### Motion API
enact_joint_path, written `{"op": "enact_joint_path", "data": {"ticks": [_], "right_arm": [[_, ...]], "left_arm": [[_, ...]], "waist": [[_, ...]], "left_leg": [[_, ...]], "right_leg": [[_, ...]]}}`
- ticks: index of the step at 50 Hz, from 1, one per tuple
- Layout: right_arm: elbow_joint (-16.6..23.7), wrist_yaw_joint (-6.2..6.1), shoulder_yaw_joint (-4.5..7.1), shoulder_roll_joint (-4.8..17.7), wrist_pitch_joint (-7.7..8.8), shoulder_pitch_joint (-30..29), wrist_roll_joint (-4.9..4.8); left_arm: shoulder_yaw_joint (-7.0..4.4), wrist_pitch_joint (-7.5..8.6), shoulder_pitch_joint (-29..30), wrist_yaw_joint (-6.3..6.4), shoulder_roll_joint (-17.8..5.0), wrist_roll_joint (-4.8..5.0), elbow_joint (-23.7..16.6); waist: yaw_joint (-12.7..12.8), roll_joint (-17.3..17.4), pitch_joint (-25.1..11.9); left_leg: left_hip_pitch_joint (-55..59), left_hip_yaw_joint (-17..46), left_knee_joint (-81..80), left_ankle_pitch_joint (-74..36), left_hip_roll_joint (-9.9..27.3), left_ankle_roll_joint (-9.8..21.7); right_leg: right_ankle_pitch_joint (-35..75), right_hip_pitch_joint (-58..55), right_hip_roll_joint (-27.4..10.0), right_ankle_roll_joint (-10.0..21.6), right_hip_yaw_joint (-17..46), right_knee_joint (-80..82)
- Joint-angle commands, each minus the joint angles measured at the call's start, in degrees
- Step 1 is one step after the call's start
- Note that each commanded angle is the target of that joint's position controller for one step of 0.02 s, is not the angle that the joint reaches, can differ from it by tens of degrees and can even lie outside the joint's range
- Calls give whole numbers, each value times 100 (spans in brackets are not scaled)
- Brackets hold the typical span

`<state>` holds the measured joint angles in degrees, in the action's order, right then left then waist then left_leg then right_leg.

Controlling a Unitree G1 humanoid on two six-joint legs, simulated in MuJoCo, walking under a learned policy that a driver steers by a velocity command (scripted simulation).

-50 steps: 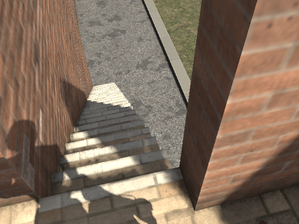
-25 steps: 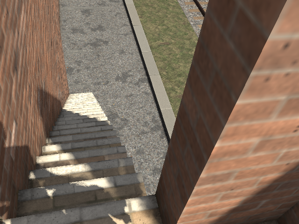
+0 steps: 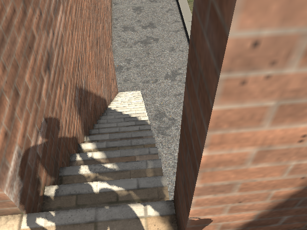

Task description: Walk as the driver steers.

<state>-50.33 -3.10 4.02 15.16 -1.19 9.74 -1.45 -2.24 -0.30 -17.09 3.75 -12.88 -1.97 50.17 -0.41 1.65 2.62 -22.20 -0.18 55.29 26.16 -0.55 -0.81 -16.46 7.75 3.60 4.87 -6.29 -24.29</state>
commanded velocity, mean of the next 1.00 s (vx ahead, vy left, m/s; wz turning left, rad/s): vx -0.02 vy -0.03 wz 0.38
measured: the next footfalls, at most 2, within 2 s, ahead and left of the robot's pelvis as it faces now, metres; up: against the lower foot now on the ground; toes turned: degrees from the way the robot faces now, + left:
left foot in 0.22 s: +0.01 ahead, +0.09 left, +0.00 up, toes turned +11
right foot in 0.58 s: +0.05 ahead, -0.14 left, +0.00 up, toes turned +24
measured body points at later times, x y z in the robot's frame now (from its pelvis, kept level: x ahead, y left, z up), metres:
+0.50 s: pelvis -0.02 -0.01 +0.00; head +0.02 +0.01 +0.45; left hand +0.04 +0.30 -0.11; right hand +0.23 -0.25 -0.08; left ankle -0.03 +0.08 -0.74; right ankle +0.00 -0.16 -0.70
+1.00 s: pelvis -0.05 +0.01 +0.00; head -0.03 +0.03 +0.45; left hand -0.04 +0.30 -0.12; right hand +0.20 -0.17 -0.10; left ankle -0.11 +0.12 -0.74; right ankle +0.01 -0.15 -0.74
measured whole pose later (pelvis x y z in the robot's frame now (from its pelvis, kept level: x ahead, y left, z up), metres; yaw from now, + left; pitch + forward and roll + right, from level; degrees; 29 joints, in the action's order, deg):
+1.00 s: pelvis -0.05 +0.01 +0.00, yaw +22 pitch +1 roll +0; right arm -37.5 -0.7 3.1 14.6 -5.1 8.7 0.0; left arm -2.2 2.9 -10.7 0.6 -15.6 -0.8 43.8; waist 2.8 -1.5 2.7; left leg -13.3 3.0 28.4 16.0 -1.5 0.2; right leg -14.8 14.2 -4.5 -3.8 3.4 -28.4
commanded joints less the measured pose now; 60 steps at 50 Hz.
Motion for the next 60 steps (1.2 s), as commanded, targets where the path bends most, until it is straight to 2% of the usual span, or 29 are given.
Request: {"op": "enact_joint_path", "data": {"ticks": [1, 4, 8, 11, 12, 13, 14, 15, 17, 19, 23, 26, 28, 29, 30, 31, 32, 33, 35, 38, 40, 43, 45, 46, 47, 48, 49, 53, 60], "right_arm": [[634, 101, 115, 590, 38, -618, -11], [720, 209, 142, 524, -34, -403, -30], [877, 277, 159, 394, -154, -539, 11], [1166, 349, 218, 489, -265, -569, -5], [1135, 345, 325, 814, -265, -104, 67], [1189, 285, 522, 1554, -234, 207, 160], [1246, 277, 456, 1597, -208, 299, 267], [1411, 290, 330, 1342, -118, -33, 313], [1584, 171, 261, 1053, -55, -945, 95], [1685, 143, 302, 1201, -60, -1049, 126], [1883, 113, 378, 1087, -103, -792, 42], [1924, 132, 425, 1203, -229, -555, 30], [1975, 92, 368, 1163, -284, -670, -103], [1956, 70, 295, 997, -296, -580, -114], [1967, 71, 195, 634, -292, -328, 31], [2265, 89, 316, 962, -257, -775, -43], [2117, 112, 444, 1392, -236, -722, -6], [1922, 154, 497, 1491, -250, -441, 20], [1783, 172, 394, 1102, -317, -320, 117], [1869, 201, 168, 552, -325, -523, 48], [1967, 202, 70, 392, -315, -742, 55], [1851, 227, 144, 581, -324, -543, -14], [1746, 234, 185, 706, -351, -239, 39], [1756, 189, 233, 980, -336, -1, 37], [1735, 160, 305, 1419, -348, -78, 107], [1717, 221, 120, 807, -322, -296, 174], [1762, 258, 11, 455, -281, -484, 209], [1646, 191, 31, 706, -211, -261, 192], [1433, 86, -32, 572, -154, -1, 199]], "left_arm": [[-298, 25, -58, 112, -1160, 66, -257], [-383, -32, 107, 153, -1294, 138, -323], [-375, -66, 420, 135, -1163, -6, -485], [-362, -63, 574, 126, -1151, 227, -507], [-426, -76, 512, 106, -1304, 235, -490], [-407, -36, 725, 91, -1225, 98, -728], [-345, -31, 999, 24, -973, 35, -833], [-459, -76, 718, -23, -1178, 115, -648], [-504, -180, 500, 18, -1086, 263, -493], [-455, -178, 599, 48, -893, 168, -557], [-310, -24, 822, -35, -613, 351, -707], [-322, 71, 926, -244, -780, 361, -906], [-401, 184, 344, -344, -928, 351, -751], [-412, 207, 285, -336, -1009, 185, -723], [-467, 211, 284, -296, -1369, 71, -823], [-463, 296, 554, -315, -1609, -116, -923], [-413, 437, 941, -340, -1399, -145, -1163], [-396, 472, 1128, -322, -1294, -21, -1190], [-328, 437, 1026, -278, -1078, 261, -1117], [-231, 352, 878, -205, -889, 192, -1076], [-269, 294, 874, -216, -1028, 171, -1116], [-362, 251, 660, -285, -1367, 302, -1089], [-279, 306, 426, -325, -1182, 317, -989], [-236, 319, 262, -305, -1069, 257, -913], [-159, 383, -2, -329, -820, 86, -959], [-104, 420, 356, -294, -715, 59, -984], [-110, 426, 537, -292, -823, 63, -944], [-121, 388, 661, -289, -908, 59, -758], [-135, 443, 517, -249, -988, 115, -249]], "waist": [[109, -547, -108], [29, -408, -484], [-4, -470, -423], [-251, -244, -580], [-450, -148, -882], [-510, 1110, -1120], [-575, 1708, -1303], [-294, 817, -1320], [189, 76, -324], [243, 318, -127], [41, 558, -699], [-81, 868, -841], [262, 767, -927], [311, 388, -919], [137, -812, -965], [131, -2092, -505], [91, -1366, -449], [-81, -937, -394], [-47, -589, -271], [87, -1051, -283], [232, -1351, -422], [276, -1447, -518], [155, -1226, -627], [185, -781, -814], [560, 593, -1012], [409, 1049, -1072], [389, 813, -911], [299, 365, -429], [256, 199, -172]], "left_leg": [[-665, -21, -415, 149, 215, -16], [-487, -111, -659, 0, 296, 0], [-103, -406, -1008, -334, 325, 98], [440, -511, -2190, -1615, 183, 347], [1132, -32, -2713, -2525, 336, 605], [1982, 1687, -2822, -5092, 1335, 1330], [2372, 3148, -3343, -6119, 2221, 2356], [1915, 2875, -3329, -5386, 2301, 2326], [827, 1762, -3425, -3850, 1519, 1586], [399, 1463, -3416, -3639, 1051, 1377], [1171, 1596, -3103, -3776, 915, 1437], [1355, 2199, -3113, -2870, 977, 1468], [1195, 2283, -2861, -2375, 839, 1194], [711, 2089, -2584, -1907, 558, 874], [20, 1440, -1409, -597, -50, 465], [-770, 947, -86, 1122, -787, 172], [-774, 1488, 1041, 962, -581, 155], [-885, 1454, 1534, 578, -560, 93], [-1216, 1550, 1540, 49, -461, -125], [-848, 1080, 257, -246, -294, -366], [-172, 489, -919, -148, -39, -443], [632, -29, -2350, -1062, -138, -315], [1396, 110, -3465, -2012, -58, 2], [1930, 703, -3515, -2979, 427, 236], [2294, 1513, -3253, -3940, 1132, 761], [1835, 1523, -3354, -3221, 1127, 1044], [1656, 1358, -3394, -2608, 883, 908], [1254, 1168, -3498, -1989, 553, 551], [1281, 1131, -3641, -1632, 432, 516]], "right_leg": [[4263, -950, -2087, 1126, 1504, 337], [5127, -1211, -2192, 1096, 1318, 91], [4228, -719, -1948, 966, 863, 52], [4023, -394, -1818, 481, 513, -534], [3744, -17, -1514, 194, 299, -1254], [2117, 1159, -515, -336, -206, -2797], [-2266, 2444, 305, -694, 361, -4290], [-2283, 2468, 3, -740, 1156, -5246], [-1451, 2395, -194, -866, 1035, -4934], [-1026, 1947, -99, -1055, 845, -4299], [-898, 1572, -107, -1223, 862, -2352], [-712, 1249, -69, -1095, 910, -1276], [154, 600, -138, -918, 787, -103], [763, 21, -378, -718, 971, 344], [1581, -463, -1604, -280, 2243, 535], [1958, 345, -2648, 1054, 3963, 851], [1996, 561, -2802, 1400, 3900, 854], [2045, 519, -2542, 1176, 3254, 647], [1842, 92, -2094, 854, 2678, 424], [1887, -137, -1662, 733, 1995, 464], [2038, -53, -1533, 646, 1720, 403], [2528, 141, -1587, 549, 1721, 200], [2224, 396, -1542, 201, 1722, 119], [1527, 661, -1338, -148, 1547, -148], [412, 1183, -687, -583, 879, -565], [-190, 976, -652, -821, 719, -457], [123, 768, -696, -896, 724, -327], [793, 491, -790, -1000, 766, -23], [868, 443, -899, -1091, 740, 236]]}}
Velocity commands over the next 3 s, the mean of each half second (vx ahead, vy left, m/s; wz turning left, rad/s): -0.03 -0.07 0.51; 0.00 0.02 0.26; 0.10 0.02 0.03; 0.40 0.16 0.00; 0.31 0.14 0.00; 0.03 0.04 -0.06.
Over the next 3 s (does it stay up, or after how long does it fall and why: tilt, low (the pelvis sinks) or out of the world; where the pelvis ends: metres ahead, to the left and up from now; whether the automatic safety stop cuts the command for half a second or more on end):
stays up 0.28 0.21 0.00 its command is cut before an obstacle from the start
